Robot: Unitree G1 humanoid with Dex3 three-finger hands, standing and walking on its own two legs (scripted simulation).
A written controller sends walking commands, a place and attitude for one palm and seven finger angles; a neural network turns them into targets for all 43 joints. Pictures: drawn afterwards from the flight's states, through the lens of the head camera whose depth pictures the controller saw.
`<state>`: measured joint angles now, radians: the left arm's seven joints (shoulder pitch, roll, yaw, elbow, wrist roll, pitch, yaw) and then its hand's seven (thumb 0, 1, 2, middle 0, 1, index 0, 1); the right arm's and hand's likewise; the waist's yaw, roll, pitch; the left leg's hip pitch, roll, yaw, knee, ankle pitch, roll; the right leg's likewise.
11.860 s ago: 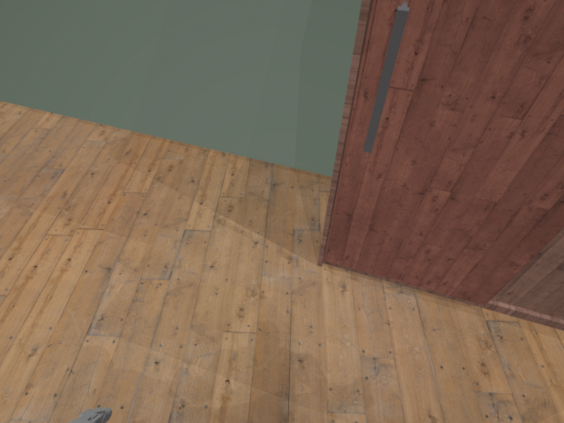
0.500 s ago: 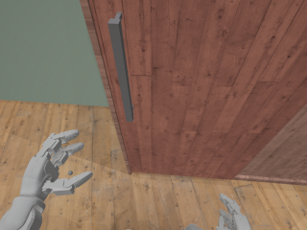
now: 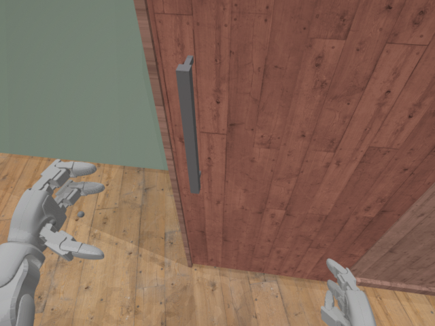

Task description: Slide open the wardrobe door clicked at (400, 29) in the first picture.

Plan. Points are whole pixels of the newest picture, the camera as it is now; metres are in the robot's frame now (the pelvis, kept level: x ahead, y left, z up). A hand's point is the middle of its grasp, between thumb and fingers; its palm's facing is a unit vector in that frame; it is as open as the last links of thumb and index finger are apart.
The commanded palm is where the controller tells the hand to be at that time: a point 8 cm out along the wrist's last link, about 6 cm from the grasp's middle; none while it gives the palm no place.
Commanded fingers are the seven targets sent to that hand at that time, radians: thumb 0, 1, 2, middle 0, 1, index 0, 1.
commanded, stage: raise the hand with hooked fingers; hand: left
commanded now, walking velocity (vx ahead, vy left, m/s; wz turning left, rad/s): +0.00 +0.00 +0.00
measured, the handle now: (193, 135) +0.47 +0.11 +0.10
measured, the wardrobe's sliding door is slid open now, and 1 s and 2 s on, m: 0.00 0.00 0.00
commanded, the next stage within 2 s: move the hooked fingers beside the handle in 0.80 s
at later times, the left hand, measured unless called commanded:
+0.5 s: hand (74, 181) +0.28 +0.26 +0.15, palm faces +0.03 -1.00 -0.07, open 14.0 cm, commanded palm +0.24 +0.30 +0.16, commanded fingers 0.00 -0.50 0.30 -0.30 -1.20 -0.30 -1.20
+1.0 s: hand (73, 184) +0.28 +0.26 +0.15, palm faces +0.05 -1.00 -0.05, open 14.0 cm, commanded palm +0.25 +0.30 +0.16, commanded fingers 0.00 -0.50 0.30 -0.30 -1.20 -0.30 -1.20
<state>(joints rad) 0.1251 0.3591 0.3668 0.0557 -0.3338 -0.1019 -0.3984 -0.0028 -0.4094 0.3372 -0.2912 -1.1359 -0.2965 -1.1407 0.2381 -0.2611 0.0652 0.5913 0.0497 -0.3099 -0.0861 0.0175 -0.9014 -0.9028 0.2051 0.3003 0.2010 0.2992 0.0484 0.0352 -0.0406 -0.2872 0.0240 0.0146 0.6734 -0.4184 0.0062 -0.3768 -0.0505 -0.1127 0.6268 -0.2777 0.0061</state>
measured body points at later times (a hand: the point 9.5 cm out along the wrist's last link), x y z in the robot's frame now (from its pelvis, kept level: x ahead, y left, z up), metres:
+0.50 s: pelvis +0.00 -0.01 +0.01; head +0.00 -0.03 +0.46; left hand +0.28 +0.31 +0.16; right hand +0.16 -0.25 -0.07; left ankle -0.04 +0.11 -0.72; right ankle +0.03 -0.13 -0.72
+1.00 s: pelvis -0.01 -0.01 +0.01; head -0.01 -0.03 +0.46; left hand +0.27 +0.31 +0.16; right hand +0.17 -0.24 -0.06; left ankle -0.04 +0.11 -0.72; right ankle +0.03 -0.13 -0.72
